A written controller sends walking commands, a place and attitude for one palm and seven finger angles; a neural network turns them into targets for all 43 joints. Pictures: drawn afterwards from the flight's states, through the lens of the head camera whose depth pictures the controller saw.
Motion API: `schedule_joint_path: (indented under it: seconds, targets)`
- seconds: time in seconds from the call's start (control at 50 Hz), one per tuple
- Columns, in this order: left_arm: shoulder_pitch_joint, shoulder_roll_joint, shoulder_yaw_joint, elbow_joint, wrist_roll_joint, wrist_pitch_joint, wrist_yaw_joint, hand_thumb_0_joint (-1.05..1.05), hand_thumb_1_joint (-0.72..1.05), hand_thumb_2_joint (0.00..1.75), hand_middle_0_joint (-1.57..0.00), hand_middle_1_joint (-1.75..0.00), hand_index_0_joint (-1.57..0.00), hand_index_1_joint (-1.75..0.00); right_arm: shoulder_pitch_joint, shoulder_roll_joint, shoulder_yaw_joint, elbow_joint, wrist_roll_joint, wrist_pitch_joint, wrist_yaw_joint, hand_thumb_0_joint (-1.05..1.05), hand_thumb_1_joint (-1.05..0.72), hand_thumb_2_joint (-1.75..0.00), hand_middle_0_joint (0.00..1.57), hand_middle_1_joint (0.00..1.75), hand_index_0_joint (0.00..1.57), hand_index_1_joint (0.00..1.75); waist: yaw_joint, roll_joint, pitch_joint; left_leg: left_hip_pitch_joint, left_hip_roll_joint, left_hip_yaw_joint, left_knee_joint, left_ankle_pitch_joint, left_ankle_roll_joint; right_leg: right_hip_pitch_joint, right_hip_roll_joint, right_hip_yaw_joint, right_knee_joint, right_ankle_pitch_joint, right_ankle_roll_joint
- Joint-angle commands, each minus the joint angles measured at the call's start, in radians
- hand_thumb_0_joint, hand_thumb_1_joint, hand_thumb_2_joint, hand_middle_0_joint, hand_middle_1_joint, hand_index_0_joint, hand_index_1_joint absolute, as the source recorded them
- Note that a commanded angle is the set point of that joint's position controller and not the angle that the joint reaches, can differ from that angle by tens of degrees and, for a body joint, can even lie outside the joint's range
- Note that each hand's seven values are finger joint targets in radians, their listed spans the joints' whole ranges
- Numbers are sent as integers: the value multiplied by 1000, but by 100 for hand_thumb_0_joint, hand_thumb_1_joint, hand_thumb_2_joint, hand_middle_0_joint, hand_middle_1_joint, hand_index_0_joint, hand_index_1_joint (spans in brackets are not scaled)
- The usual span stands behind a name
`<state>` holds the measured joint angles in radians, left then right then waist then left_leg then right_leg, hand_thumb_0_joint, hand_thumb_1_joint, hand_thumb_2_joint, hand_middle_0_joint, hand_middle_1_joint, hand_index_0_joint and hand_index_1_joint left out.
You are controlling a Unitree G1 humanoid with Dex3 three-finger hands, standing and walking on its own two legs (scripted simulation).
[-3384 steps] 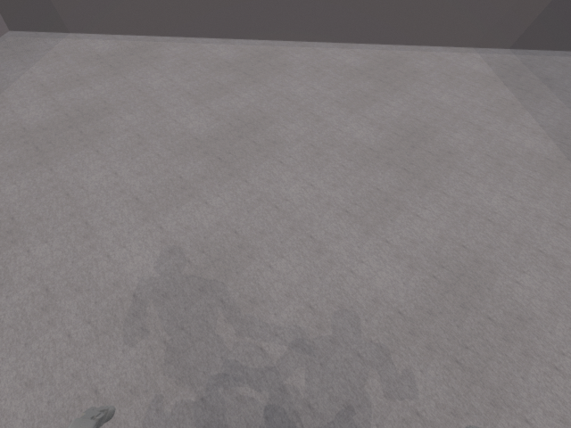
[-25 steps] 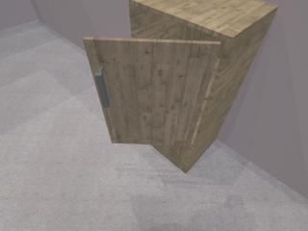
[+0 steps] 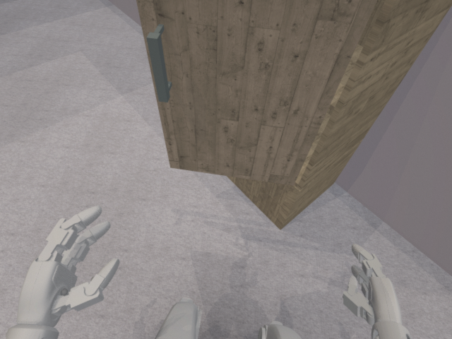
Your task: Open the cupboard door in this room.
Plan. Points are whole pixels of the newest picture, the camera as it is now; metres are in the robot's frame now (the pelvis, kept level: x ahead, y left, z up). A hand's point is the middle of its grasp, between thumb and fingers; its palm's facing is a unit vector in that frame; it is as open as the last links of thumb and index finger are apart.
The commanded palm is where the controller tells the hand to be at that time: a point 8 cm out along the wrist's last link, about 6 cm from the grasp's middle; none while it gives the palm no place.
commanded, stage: raise the hand with hooked fingers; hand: left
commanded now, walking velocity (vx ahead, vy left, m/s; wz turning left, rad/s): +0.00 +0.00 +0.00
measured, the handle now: (162, 65) +0.62 +0.23 +0.12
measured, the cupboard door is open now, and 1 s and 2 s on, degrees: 42 42 42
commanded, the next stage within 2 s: move the hooked fingers beside the handle in 1.56 s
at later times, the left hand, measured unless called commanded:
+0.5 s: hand (80, 233) +0.24 +0.26 +0.07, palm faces -0.05 -1.00 -0.05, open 12.3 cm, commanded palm +0.22 +0.32 +0.09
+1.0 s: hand (54, 178) +0.30 +0.30 +0.13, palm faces +0.01 -1.00 -0.06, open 13.9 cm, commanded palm +0.27 +0.35 +0.13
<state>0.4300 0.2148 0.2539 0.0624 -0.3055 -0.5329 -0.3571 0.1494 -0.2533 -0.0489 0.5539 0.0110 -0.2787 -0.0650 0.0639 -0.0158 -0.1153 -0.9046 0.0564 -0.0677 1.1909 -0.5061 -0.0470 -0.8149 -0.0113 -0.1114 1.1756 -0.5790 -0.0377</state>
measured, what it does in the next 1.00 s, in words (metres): stands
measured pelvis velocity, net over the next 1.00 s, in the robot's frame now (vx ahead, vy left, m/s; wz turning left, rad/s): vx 0.01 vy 0.04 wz -0.02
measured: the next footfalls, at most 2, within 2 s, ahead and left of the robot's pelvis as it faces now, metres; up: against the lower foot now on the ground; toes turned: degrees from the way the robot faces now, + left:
none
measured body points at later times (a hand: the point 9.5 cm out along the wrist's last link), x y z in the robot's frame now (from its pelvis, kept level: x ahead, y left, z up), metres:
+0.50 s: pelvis +0.00 +0.03 +0.02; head +0.05 +0.05 +0.47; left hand +0.24 +0.31 +0.08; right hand +0.14 -0.24 -0.05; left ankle +0.04 +0.15 -0.64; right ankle +0.01 -0.10 -0.64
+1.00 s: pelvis +0.01 +0.04 +0.05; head +0.06 +0.05 +0.49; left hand +0.29 +0.36 +0.13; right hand +0.17 -0.20 -0.03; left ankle +0.04 +0.15 -0.64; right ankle +0.01 -0.10 -0.64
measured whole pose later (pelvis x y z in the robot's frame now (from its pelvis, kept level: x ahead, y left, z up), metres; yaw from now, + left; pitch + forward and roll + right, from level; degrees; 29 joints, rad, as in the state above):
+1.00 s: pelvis +0.01 +0.04 +0.05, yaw -1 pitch +9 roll -2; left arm 0.01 0.41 0.42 0.29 -0.35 -0.24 -0.47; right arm 0.27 -0.26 0.05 0.56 0.04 -0.21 -0.09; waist 0.01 0.02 -0.08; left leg -0.69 0.04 -0.01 0.94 -0.42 0.01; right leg -0.60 -0.02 -0.07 0.89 -0.45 0.02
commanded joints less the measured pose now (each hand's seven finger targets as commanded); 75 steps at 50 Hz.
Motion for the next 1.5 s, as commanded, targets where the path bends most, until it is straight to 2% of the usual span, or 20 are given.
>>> schedule_joint_path:
  seconds: [0.0,0.06,0.1,0.16,0.2,0.28,0.36,0.42,0.48,0.5,0.58,0.72,0.82,0.9,0.94,1.06,1.18,1.22,1.38,1.48]
  targets:
    - [-257,194,17,-230,-13,-16,-50,0,25,62,-25,-72,-25,-72,36,-116,-16,-88,18,-41,-27,0,-90,-90,20,30,20,30,-126,111,-163,160,-38,40,-126,217,83,48,32,135,-262,228,18]
    - [-159,227,78,-110,-31,135,-98,0,18,59,-25,-76,-25,-76,21,-120,-16,-112,36,-19,-34,0,-90,-90,20,30,20,30,-86,26,-195,141,-48,49,-173,213,81,138,11,157,-329,207,38]
    - [-78,258,164,-46,-73,236,-108,0,13,57,-25,-80,-25,-80,-3,-112,-18,-143,40,-1,-35,0,-90,-90,20,30,20,30,-30,-18,-243,152,-59,50,-203,257,77,240,6,156,-342,254,41]
    - [-81,275,232,-137,-107,258,-64,0,6,54,-26,-84,-26,-84,-3,-92,-11,-165,33,10,-29,0,-90,-90,20,30,20,30,-6,-24,-288,176,-62,52,-233,304,71,298,-11,143,-339,356,60]
    - [-105,266,249,-144,-109,217,-17,0,1,52,-26,-87,-26,-87,-3,-82,-10,-155,26,7,-25,0,-90,-90,20,30,20,30,-2,-24,-238,183,-58,48,-249,302,66,262,8,115,-329,336,48]
    - [-213,218,161,-136,-63,92,15,0,-8,48,-27,-93,-27,-93,46,-102,-10,-121,19,-10,-15,0,-90,-90,20,30,20,30,-66,26,-164,204,-53,48,-259,223,69,124,21,89,-322,197,39]
    - [-285,238,104,-108,-49,63,-53,0,-17,44,-28,-99,-28,-99,75,-138,-7,-115,29,-32,-22,0,-90,-90,20,30,20,30,-95,65,-165,233,-53,40,-281,149,75,90,22,88,-340,112,29]
    - [-330,315,146,-130,-56,97,-88,0,-24,41,-28,-103,-28,-103,81,-157,-3,-124,38,-36,-33,0,-90,-90,20,30,20,30,-80,94,-207,281,-51,33,-315,148,78,130,26,77,-346,126,21]
    - [-335,348,194,-175,-69,129,-67,0,-31,38,-29,-108,-29,-108,74,-150,3,-133,40,-38,-38,0,-90,-90,20,30,20,30,-57,159,-231,351,-48,22,-359,173,73,155,30,49,-342,171,16]
    - [-341,374,226,-166,-74,141,-54,0,-34,37,-29,-110,-29,-110,77,-151,6,-133,35,-34,-38,0,-90,-90,20,30,20,30,-49,141,-224,350,-47,14,-366,185,70,169,38,41,-339,182,12]
    - [-326,325,206,-145,-70,170,-6,0,-43,33,-29,-115,-29,-115,72,-142,14,-145,36,-22,-27,0,-90,-90,20,30,20,30,-51,170,-170,378,-42,5,-406,187,55,160,39,16,-345,204,13]
    - [-460,332,165,-6,-48,261,-75,0,-50,30,-30,-120,-30,-120,94,-167,22,-157,39,6,-29,0,-90,-90,20,30,20,30,-80,101,-126,372,-45,13,-414,200,58,174,46,21,-384,238,16]
    - [-586,419,229,-78,-56,226,-95,0,-50,30,-30,-120,-30,-120,97,-162,28,-151,32,3,-35,0,-90,-90,20,30,20,30,-71,158,-230,466,-45,11,-408,298,55,209,50,28,-381,298,8]
    - [-603,456,280,-1,-71,213,-99,0,-50,30,-30,-120,-30,-120,99,-163,31,-135,30,9,-42,0,-90,-90,20,30,20,30,-62,121,-209,456,-47,12,-413,316,56,234,53,31,-393,318,6]
    - [-618,448,274,35,-70,229,-113,0,-50,30,-30,-120,-30,-120,100,-162,30,-130,35,17,-42,0,-90,-90,20,30,20,30,-65,155,-212,473,-47,20,-420,338,53,233,47,30,-397,343,10]
    - [-640,449,261,150,-81,293,-170,0,-50,30,-30,-120,-30,-120,114,-172,25,-134,41,32,-45,0,-90,-90,20,30,20,30,-65,97,-212,457,-53,43,-423,364,63,278,43,41,-428,405,16]
    - [-626,449,276,152,-95,261,-170,0,-50,30,-30,-120,-30,-120,120,-174,15,-143,37,40,-30,0,-90,-90,20,30,20,30,-63,49,-204,428,-59,59,-410,364,69,296,42,60,-437,431,21]
    - [-644,487,309,124,-91,235,-153,0,-50,30,-30,-120,-30,-120,123,-172,16,-144,33,43,-26,0,-90,-90,20,30,20,30,-52,72,-236,439,-60,62,-408,397,69,323,43,65,-424,461,17]
    - [-653,478,293,83,-69,191,-127,0,-50,30,-30,-120,-30,-120,113,-157,17,-141,35,53,-25,0,-90,-90,20,30,20,30,-57,160,-242,461,-60,70,-415,371,70,322,37,78,-431,438,19]
    - [-649,451,274,176,-85,220,-151,0,-50,30,-30,-120,-30,-120,108,-164,20,-136,41,62,-35,0,-90,-90,20,30,20,30,-74,65,-179,404,-60,72,-417,299,73,308,35,93,-462,382,31]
